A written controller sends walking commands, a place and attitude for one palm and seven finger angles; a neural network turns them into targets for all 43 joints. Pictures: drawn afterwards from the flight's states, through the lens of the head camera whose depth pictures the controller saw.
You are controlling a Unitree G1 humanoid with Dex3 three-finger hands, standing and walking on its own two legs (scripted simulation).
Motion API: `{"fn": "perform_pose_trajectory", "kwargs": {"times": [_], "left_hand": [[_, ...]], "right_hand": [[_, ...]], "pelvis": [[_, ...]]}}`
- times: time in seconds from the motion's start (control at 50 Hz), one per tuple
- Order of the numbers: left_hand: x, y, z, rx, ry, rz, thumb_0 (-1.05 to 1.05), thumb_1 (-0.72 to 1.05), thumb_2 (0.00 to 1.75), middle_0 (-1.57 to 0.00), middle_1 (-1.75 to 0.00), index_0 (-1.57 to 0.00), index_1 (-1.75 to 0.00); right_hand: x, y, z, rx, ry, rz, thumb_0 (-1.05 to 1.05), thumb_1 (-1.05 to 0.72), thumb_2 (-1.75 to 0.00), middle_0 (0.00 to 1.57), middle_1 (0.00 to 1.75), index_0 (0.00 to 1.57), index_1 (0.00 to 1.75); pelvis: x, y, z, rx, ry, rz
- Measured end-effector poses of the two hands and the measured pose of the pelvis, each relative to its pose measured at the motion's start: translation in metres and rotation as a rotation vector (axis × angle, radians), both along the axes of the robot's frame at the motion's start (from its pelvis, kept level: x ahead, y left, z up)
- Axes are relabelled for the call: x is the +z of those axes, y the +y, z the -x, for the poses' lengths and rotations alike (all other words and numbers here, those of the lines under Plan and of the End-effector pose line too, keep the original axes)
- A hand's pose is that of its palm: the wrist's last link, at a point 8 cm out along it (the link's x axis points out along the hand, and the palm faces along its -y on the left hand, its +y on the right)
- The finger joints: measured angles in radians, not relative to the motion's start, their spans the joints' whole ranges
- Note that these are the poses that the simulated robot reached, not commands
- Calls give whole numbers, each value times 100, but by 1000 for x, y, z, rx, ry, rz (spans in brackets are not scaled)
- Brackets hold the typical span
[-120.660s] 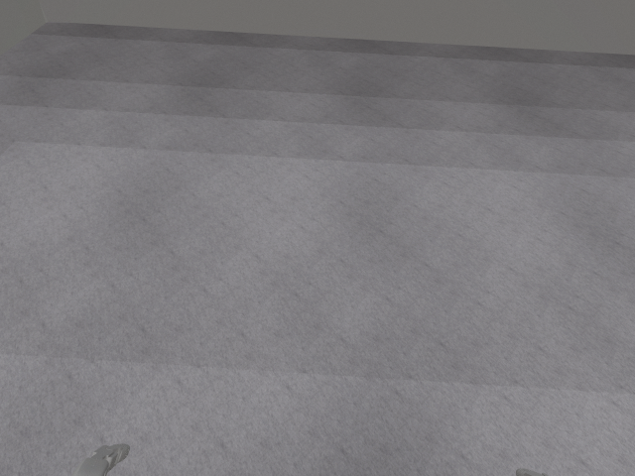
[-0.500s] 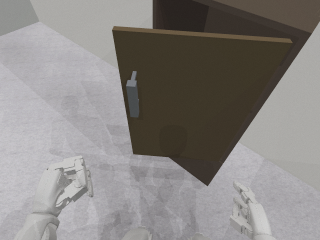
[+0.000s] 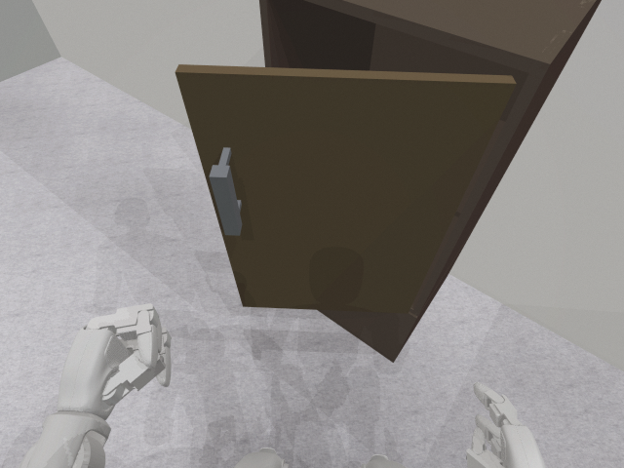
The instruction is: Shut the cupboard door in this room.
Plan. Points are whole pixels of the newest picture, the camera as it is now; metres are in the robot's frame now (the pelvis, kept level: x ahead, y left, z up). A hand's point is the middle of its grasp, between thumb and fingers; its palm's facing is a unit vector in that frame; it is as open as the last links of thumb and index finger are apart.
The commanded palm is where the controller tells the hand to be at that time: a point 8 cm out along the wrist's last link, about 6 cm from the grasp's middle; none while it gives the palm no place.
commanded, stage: raise the hand and make a fist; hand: left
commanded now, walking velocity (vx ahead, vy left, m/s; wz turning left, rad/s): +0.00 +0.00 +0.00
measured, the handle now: (229, 192) +0.47 +0.16 +0.07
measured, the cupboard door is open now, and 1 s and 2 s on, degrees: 35 35 35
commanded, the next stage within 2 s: bring the fist close to the handle in 0.10 s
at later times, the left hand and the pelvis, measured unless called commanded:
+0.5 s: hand (192, 333) +0.26 +0.16 +0.06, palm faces -0.06 -1.00 -0.02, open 3.1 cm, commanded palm +0.24 +0.22 +0.07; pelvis +0.00 -0.01 +0.00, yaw +0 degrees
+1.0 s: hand (223, 273) +0.33 +0.14 +0.07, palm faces -0.02 -1.00 -0.01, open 3.1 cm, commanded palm +0.31 +0.19 +0.07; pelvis +0.00 +0.00 +0.00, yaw -1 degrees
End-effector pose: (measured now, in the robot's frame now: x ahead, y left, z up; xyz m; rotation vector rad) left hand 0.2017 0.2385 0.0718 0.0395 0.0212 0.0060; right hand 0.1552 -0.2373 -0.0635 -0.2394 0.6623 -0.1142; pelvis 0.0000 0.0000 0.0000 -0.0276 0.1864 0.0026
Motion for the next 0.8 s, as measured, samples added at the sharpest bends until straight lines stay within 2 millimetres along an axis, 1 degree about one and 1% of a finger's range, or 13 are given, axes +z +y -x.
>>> {"fn": "perform_pose_trajectory", "kwargs": {"times": [0.06,0.1,0.2,0.28,0.34,0.38,0.42,0.5,0.56,0.64,0.7,0.74,0.8], "left_hand": [[6,0,0,23,-50,-7,1,90,90,-130,-150,-130,-150],[3,-3,-1,16,-42,-3,1,90,90,-130,-150,-130,-150],[-11,-15,2,-33,47,14,1,90,90,-130,-150,-130,-150],[-5,-16,1,-24,20,3,1,90,90,-130,-150,-130,-150],[2,-12,-8,5,-47,-5,1,90,90,-130,-150,-130,-150],[4,-11,-16,10,-72,0,1,90,90,-130,-150,-130,-150],[1,-13,-24,-5,-64,9,1,90,90,-130,-150,-130,-150],[-7,-25,-37,-65,1,24,1,90,90,-130,-150,-130,-150],[-7,-32,-46,-80,14,30,1,90,90,-130,-150,-130,-150],[0,-29,-55,-35,-35,33,1,90,90,-130,-150,-130,-150],[2,-26,-62,-8,-59,23,1,90,90,-130,-150,-130,-150],[1,-27,-67,-13,-55,18,1,90,90,-130,-150,-130,-150],[-4,-35,-73,-47,-29,19,1,90,90,-130,-150,-130,-150]], "right_hand": [[-3,-2,-3,10,-4,-7,2,-91,-90,20,30,20,30],[-4,-3,-5,15,-7,-14,2,-91,-90,20,30,20,30],[-5,-4,-9,12,-17,-27,2,-91,-90,20,30,20,30],[-4,-3,-11,14,-27,-27,2,-91,-90,20,30,20,30],[-7,-2,-12,25,-26,-28,2,-91,-90,20,30,20,30],[-9,-1,-12,29,-19,-29,2,-91,-90,20,30,20,30],[-11,-1,-11,26,-11,-33,2,-91,-90,20,30,20,30],[-12,0,-5,10,5,-38,2,-91,-90,20,30,20,30],[-11,1,0,-6,18,-37,2,-91,-90,20,30,20,30],[-10,1,5,-16,38,-36,2,-91,-90,20,30,20,30],[-12,2,8,-12,57,-35,2,-91,-90,20,30,20,30],[-14,2,9,-10,68,-36,2,-91,-90,20,30,20,30],[-16,3,11,-12,83,-36,2,-91,-90,20,30,20,30]], "pelvis": [[-2,-4,1,3,2,-1],[-3,-6,2,5,4,-2],[-3,-9,1,3,3,-6],[-3,-10,1,3,-1,-7],[-5,-10,2,6,2,-5],[-6,-10,3,7,6,-4],[-6,-9,4,7,9,-3],[-4,-6,4,5,8,-3],[-2,-4,2,-2,6,-8],[0,-2,1,-9,6,-12],[0,-1,1,-8,6,-11],[0,0,1,-5,7,-9],[0,2,2,-4,8,-7]]}}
